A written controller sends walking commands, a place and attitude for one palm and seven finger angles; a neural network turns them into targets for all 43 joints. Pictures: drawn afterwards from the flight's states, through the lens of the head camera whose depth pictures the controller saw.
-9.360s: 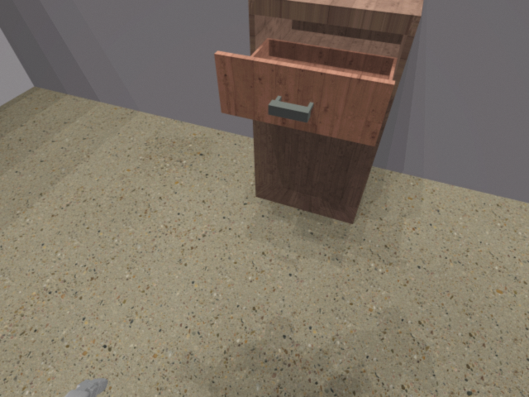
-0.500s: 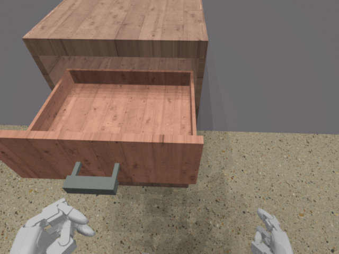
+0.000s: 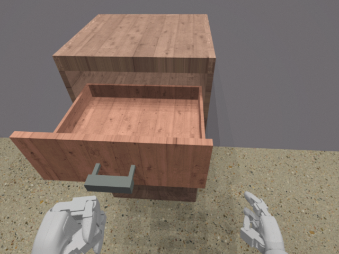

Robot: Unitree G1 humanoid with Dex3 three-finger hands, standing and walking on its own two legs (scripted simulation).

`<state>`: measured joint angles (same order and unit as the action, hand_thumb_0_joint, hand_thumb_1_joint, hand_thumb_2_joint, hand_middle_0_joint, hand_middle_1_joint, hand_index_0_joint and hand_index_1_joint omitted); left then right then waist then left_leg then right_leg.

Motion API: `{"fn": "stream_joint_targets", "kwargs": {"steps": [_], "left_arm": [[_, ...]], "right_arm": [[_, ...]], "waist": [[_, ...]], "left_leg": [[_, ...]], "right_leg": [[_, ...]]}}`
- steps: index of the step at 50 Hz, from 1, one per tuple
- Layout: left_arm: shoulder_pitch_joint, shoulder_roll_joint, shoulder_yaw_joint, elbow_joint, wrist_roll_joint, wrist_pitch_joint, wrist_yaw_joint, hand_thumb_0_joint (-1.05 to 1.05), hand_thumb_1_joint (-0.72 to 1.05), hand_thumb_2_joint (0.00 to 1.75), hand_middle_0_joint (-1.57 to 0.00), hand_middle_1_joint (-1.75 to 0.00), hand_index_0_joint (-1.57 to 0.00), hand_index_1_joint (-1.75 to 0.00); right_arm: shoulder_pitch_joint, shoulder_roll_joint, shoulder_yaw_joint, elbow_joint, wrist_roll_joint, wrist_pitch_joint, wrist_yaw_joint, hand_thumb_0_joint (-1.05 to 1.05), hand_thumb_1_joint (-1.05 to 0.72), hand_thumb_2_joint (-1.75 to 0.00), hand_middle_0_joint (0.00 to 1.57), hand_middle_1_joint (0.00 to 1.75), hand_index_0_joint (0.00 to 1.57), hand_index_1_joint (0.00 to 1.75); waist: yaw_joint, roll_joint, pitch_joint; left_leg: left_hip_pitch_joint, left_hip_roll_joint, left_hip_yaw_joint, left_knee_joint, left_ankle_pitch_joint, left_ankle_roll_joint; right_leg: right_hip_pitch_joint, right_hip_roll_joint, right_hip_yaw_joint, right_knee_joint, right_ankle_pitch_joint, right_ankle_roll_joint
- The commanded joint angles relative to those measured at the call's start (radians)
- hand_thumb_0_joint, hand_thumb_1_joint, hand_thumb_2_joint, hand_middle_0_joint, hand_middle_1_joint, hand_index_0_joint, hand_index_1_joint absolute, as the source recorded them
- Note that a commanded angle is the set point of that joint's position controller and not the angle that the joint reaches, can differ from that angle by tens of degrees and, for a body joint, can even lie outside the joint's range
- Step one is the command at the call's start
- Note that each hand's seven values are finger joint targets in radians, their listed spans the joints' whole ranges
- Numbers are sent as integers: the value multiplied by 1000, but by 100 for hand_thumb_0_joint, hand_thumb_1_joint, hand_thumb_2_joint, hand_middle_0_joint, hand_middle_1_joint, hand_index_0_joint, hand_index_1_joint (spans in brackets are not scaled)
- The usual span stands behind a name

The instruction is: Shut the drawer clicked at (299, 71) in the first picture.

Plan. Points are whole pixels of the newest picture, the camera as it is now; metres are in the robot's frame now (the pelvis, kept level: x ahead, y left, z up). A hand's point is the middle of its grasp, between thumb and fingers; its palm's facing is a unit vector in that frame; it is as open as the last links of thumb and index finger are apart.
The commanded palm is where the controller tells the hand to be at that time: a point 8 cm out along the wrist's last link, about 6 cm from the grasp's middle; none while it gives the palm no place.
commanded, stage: raise the hand and make a fist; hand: left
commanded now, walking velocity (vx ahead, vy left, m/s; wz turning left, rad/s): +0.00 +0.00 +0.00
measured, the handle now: (112, 175) +0.29 +0.17 +0.05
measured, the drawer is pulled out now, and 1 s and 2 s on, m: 0.30 0.30 0.30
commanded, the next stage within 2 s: bring the fist close to the handle in 0.48 s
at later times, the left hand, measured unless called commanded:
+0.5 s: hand (102, 220) +0.14 +0.12 +0.16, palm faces +0.03 -1.00 -0.05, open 3.3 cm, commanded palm +0.08 +0.17 +0.16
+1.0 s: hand (120, 220) +0.16 +0.11 +0.11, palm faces +0.00 -1.00 -0.05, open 3.3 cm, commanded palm +0.12 +0.17 +0.11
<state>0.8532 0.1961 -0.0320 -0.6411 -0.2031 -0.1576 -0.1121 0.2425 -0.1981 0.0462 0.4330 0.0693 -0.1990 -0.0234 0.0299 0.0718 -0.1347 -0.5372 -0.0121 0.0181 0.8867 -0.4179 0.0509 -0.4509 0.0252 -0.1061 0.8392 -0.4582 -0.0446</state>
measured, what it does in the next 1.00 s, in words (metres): stands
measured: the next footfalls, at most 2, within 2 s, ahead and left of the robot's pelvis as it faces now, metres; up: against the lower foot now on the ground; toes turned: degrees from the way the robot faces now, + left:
none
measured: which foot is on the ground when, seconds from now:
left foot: down 0.00-1.00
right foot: down 0.00-1.00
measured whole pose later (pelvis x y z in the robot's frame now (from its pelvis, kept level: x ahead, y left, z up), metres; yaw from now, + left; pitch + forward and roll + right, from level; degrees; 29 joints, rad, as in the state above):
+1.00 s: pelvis +0.01 -0.03 +0.00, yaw +0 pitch +6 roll +0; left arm 0.79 0.17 0.00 -0.49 -0.21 -0.24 -0.14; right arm 0.25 -0.23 0.01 0.50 0.06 -0.20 -0.03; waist 0.01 0.06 -0.11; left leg -0.56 0.00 0.00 0.87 -0.42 0.01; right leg -0.48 0.04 -0.12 0.85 -0.48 -0.08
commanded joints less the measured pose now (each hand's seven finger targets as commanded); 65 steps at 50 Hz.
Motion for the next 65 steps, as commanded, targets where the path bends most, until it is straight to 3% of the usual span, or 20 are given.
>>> {"fn": "stream_joint_targets", "kwargs": {"steps": [1,3,9,14,16,17,21,24,27,30,31,34,37,40,42,45,52,58,61,65], "left_arm": [[-6,62,56,-275,-13,-46,19,0,90,90,-140,-160,-140,-160],[-13,55,44,-305,-12,-37,21,0,90,90,-140,-160,-140,-160],[37,53,75,-210,-17,19,4,0,90,90,-140,-160,-140,-160],[68,50,73,-307,-16,3,4,0,90,90,-140,-160,-140,-160],[89,62,89,-322,-18,-20,9,0,90,90,-140,-160,-140,-160],[99,72,102,-327,-14,-29,15,0,90,90,-140,-160,-140,-160],[99,26,41,-302,-15,-59,6,0,90,90,-140,-160,-140,-160],[131,14,20,-283,-2,-50,0,0,90,90,-140,-160,-140,-160],[103,54,61,-251,8,-35,-4,0,90,90,-140,-160,-140,-160],[97,38,47,-250,3,-37,-10,0,90,90,-140,-160,-140,-160],[81,52,77,-221,-5,-39,-9,0,90,90,-140,-160,-140,-160],[45,26,63,-197,-16,-68,-11,0,90,90,-140,-160,-140,-160],[6,48,88,-171,-22,-97,-12,0,90,90,-140,-160,-140,-160],[11,25,55,-151,-19,-125,-20,0,90,90,-140,-160,-140,-160],[15,43,77,-116,-15,-133,-21,0,90,90,-140,-160,-140,-160],[-17,50,87,-56,-15,-142,-22,0,90,90,-140,-160,-140,-160],[-53,66,131,-12,-28,-183,-10,0,90,90,-140,-160,-140,-160],[-122,45,98,50,-28,-230,-16,0,90,90,-140,-160,-140,-160],[-133,31,79,91,-24,-241,-20,0,90,90,-140,-160,-140,-160],[-144,35,81,111,-15,-245,-9,0,90,90,-140,-160,-140,-160]], "right_arm": [[-130,-110,-44,-182,7,-72,-7,0,-90,-90,20,30,20,30],[-131,-110,-41,-184,10,-87,-6,0,-90,-90,20,30,20,30],[-138,-112,-47,-156,14,-88,-12,0,-90,-90,20,30,20,30],[-133,-103,-52,-157,8,-106,-4,0,-90,-90,20,30,20,30],[-125,-101,-57,-147,5,-112,0,0,-90,-90,20,30,20,30],[-126,-102,-59,-139,6,-114,2,0,-90,-90,20,30,20,30],[-117,-108,-61,-136,3,-122,11,0,-90,-90,20,30,20,30],[-118,-109,-64,-142,3,-115,13,0,-90,-90,20,30,20,30],[-131,-110,-67,-139,7,-98,2,0,-90,-90,20,30,20,30],[-131,-104,-62,-151,4,-91,-4,0,-90,-90,20,30,20,30],[-130,-105,-62,-144,4,-85,-9,0,-90,-90,20,30,20,30],[-122,-108,-60,-137,0,-85,-12,0,-90,-90,20,30,20,30],[-115,-117,-61,-122,-5,-87,-12,0,-90,-90,20,30,20,30],[-102,-115,-65,-127,-7,-92,-3,0,-90,-90,20,30,20,30],[-110,-117,-70,-118,-7,-88,-2,0,-90,-90,20,30,20,30],[-106,-122,-73,-118,-10,-73,-5,0,-90,-90,20,30,20,30],[-105,-123,-80,-114,-10,-47,-9,0,-90,-90,20,30,20,30],[-90,-135,-81,-107,-15,-43,-7,0,-90,-90,20,30,20,30],[-87,-142,-84,-111,-16,-37,-8,0,-90,-90,20,30,20,30],[-85,-142,-85,-120,-19,-24,-5,0,-90,-90,20,30,20,30]], "waist": [[-4,-62,47],[-2,-40,31],[7,-102,49],[19,-40,-16],[18,-50,-46],[23,-16,-38],[-2,-34,10],[-2,-83,19],[1,-103,39],[-1,-125,22],[-3,-135,26],[-10,-90,40],[-11,-57,14],[-19,-74,-16],[-15,-71,-18],[-24,-132,0],[-18,-110,-46],[-43,-94,-37],[-46,-122,-52],[-36,-98,-87]], "left_leg": [[74,34,-75,-195,54,-5],[96,32,-75,-202,67,-4],[96,28,-61,-210,119,-7],[149,24,-54,-204,235,-6],[163,23,-52,-191,279,-7],[165,23,-51,-187,292,-9],[151,24,-57,-179,268,-8],[138,24,-61,-183,261,-6],[117,19,-56,-181,219,-4],[117,16,-51,-174,216,0],[104,16,-49,-168,204,-2],[102,12,-49,-159,188,-3],[89,6,-48,-141,190,-5],[79,6,-47,-124,207,-4],[65,4,-49,-113,213,-4],[19,3,-48,-101,179,-6],[-4,-2,-40,-74,186,-10],[-31,0,-42,-57,163,-11],[-41,2,-45,-47,162,-9],[-46,3,-42,-42,180,-10]], "right_leg": [[-58,-13,49,-197,7,23],[-40,-16,47,-200,26,21],[-1,-20,59,-223,104,27],[44,-20,41,-189,250,25],[46,-16,35,-176,299,27],[46,-13,33,-176,308,22],[2,-13,30,-174,287,27],[8,-14,31,-174,290,28],[12,-17,57,-200,257,29],[16,-22,69,-200,257,34],[10,-23,76,-207,246,38],[-10,-24,80,-211,216,34],[-5,-28,93,-207,225,34],[-5,-38,99,-187,267,41],[-1,-40,108,-185,297,42],[-12,-50,132,-187,260,52],[7,-60,155,-168,320,59],[-49,-55,150,-148,265,57],[-67,-50,145,-132,256,57],[-66,-43,130,-101,272,47]]}}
